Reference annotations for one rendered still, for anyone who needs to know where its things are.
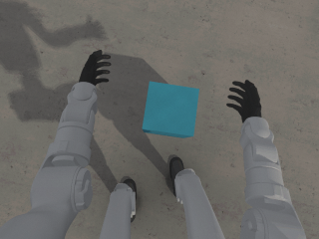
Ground robot left hand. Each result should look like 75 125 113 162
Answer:
79 50 111 86

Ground carton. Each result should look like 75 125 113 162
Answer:
142 81 199 138

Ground left robot upper arm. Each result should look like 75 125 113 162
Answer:
0 165 93 239

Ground left robot thigh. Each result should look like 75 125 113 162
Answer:
99 188 136 239

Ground robot right foot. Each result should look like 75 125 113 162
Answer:
169 157 184 197

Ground right robot forearm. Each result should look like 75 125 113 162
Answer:
239 117 306 239

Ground robot right hand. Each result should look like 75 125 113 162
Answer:
226 80 262 123

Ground left robot forearm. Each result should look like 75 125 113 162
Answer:
30 82 98 207

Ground right robot upper arm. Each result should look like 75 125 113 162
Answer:
239 207 306 239

